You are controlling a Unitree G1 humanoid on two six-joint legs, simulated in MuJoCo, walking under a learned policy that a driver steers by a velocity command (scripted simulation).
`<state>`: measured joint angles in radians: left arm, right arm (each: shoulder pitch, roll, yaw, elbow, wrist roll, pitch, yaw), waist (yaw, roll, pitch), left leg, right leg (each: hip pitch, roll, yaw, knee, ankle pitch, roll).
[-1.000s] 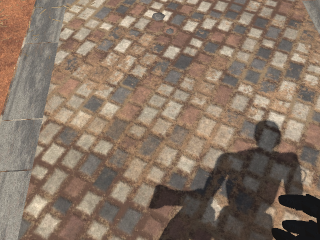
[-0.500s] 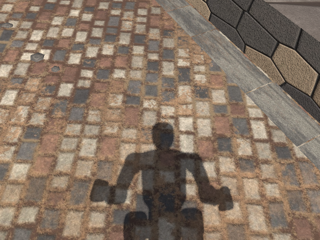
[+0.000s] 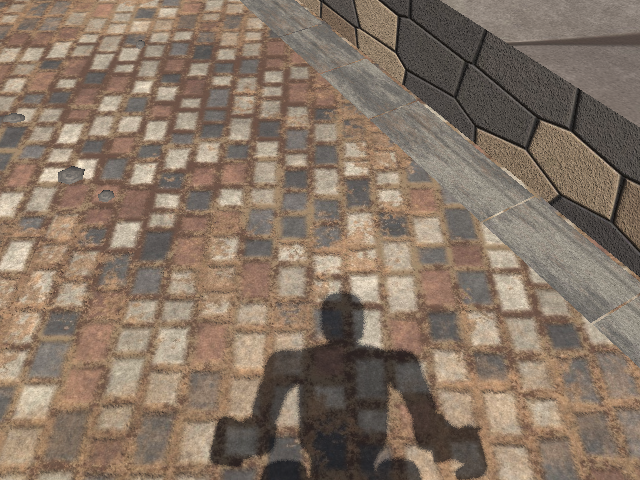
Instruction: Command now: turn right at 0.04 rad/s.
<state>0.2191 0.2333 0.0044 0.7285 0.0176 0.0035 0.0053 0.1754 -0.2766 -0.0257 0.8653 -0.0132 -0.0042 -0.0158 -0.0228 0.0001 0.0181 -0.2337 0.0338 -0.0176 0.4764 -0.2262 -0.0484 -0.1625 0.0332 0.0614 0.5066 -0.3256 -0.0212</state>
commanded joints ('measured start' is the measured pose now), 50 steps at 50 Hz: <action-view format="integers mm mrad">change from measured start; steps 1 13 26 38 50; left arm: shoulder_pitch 1 46 77 101 128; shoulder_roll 125 122 113 93 71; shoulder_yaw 36 39 32 23 16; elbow -43 60 171 252 304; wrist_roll -3 -8 -12 -14 -16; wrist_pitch -14 -15 -16 -16 -16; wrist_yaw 5 14 25 28 29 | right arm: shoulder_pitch -15 -15 -3 29 67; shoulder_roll -110 -108 -89 -66 -42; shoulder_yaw -24 -25 -24 -20 -14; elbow -28 71 156 202 225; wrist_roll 3 9 11 12 14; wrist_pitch -9 5 12 14 14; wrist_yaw -9 -23 -31 -36 -38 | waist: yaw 4 5 7 9 12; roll -11 -10 -4 -3 -2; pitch -35 -25 1 18 31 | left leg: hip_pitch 85 99 93 84 74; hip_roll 23 19 7 0 -4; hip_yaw -23 -15 -5 1 4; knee -23 -23 -39 -46 -47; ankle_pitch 183 197 175 156 144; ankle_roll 13 22 27 30 33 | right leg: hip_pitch -71 -58 -59 -66 -75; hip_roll -82 -58 -45 -39 -35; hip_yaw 80 47 26 13 4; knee -109 -106 -120 -131 -136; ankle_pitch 257 299 259 224 201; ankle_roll -28 -13 -3 0 3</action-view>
